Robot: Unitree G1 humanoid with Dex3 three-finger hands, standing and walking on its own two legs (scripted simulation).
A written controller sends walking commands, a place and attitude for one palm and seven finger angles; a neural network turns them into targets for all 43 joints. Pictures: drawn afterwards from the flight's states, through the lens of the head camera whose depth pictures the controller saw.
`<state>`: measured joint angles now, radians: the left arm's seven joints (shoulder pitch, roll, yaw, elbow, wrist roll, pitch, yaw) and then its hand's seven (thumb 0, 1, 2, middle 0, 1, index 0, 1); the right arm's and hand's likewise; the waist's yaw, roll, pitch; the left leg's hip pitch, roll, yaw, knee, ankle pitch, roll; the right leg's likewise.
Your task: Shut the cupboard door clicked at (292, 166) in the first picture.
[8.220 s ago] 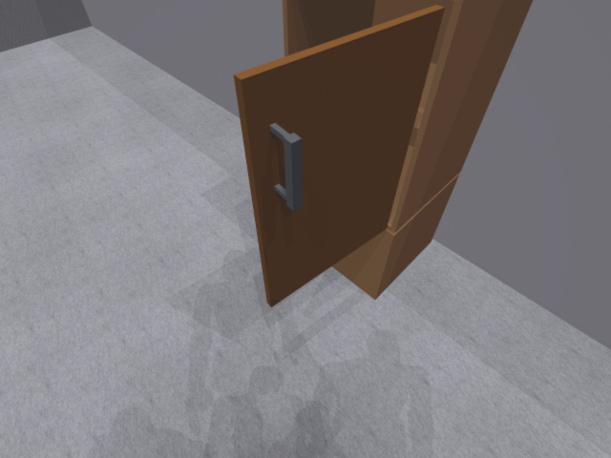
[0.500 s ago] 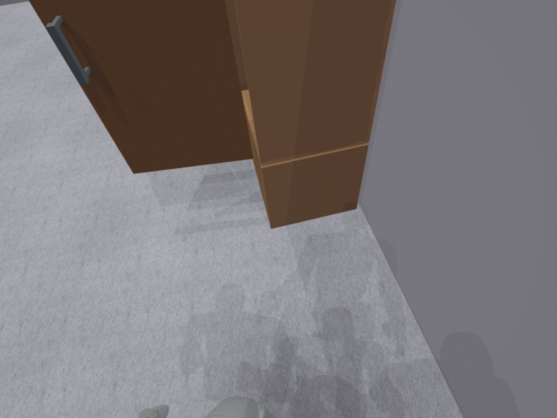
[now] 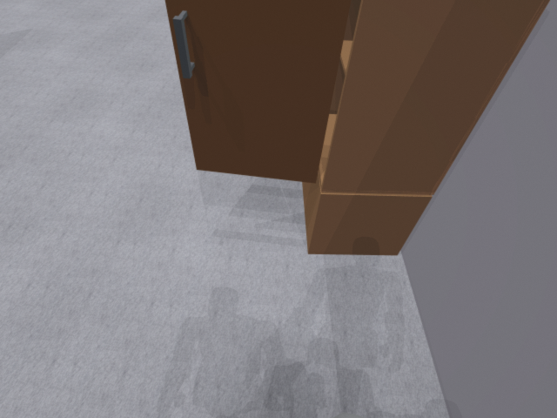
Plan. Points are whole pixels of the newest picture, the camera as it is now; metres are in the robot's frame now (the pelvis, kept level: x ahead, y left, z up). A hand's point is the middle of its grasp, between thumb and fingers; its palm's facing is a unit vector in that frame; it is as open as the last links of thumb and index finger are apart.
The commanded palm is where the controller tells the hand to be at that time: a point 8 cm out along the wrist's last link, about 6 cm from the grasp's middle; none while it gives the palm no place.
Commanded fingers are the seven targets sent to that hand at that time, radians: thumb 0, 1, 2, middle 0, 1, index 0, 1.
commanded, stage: take the last steps up to it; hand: left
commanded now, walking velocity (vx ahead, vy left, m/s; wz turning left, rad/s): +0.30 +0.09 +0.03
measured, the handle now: (185, 45) +0.87 +0.31 +0.09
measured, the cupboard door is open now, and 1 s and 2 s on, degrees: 83 83 83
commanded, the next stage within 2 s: come to a stop and stand still in 0.84 s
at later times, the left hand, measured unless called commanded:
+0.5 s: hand (201, 345) +0.26 +0.16 -0.16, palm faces +0.11 -0.97 -0.21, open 7.2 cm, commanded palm none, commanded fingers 0.00 0.90 0.90 -0.20 -0.30 -0.20 -0.30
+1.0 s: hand (167, 325) +0.30 +0.24 -0.19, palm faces +0.12 -0.98 -0.15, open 7.4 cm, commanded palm none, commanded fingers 0.00 0.90 0.90 -0.20 -0.30 -0.20 -0.30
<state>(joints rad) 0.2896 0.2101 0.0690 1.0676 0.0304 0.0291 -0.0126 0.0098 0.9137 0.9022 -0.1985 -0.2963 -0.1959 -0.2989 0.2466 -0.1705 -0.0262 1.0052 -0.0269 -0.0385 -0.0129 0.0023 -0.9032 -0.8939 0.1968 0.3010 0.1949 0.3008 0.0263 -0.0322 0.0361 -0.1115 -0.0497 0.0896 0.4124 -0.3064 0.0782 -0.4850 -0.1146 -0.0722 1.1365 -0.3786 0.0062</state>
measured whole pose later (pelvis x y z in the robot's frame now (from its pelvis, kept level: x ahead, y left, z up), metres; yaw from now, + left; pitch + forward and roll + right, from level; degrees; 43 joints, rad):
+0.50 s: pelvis +0.18 -0.02 +0.00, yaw +2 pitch -1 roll +1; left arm 0.18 0.13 0.07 0.99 0.00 -0.07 0.03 -0.02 0.94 0.90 -0.20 -0.30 -0.20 -0.30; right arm 0.39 -0.14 -0.04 1.15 -0.02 -0.01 -0.01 0.01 -0.90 -0.89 0.20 0.30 0.19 0.30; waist -0.02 0.02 0.07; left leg -0.40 0.02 0.02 1.19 -0.31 0.03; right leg -0.27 -0.02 -0.16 0.53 -0.25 -0.07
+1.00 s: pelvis +0.35 +0.08 -0.01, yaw +1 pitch +0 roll +0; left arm 0.33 0.13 0.04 1.14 0.02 -0.01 0.02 0.01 0.91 0.90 -0.20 -0.30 -0.20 -0.30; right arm 0.12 -0.13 -0.02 1.00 -0.02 -0.07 -0.02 0.00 -0.91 -0.89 0.20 0.30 0.20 0.30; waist 0.05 -0.04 0.08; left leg -0.29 -0.02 0.16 0.51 -0.22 0.07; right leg -0.38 -0.09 -0.05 1.12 -0.45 -0.01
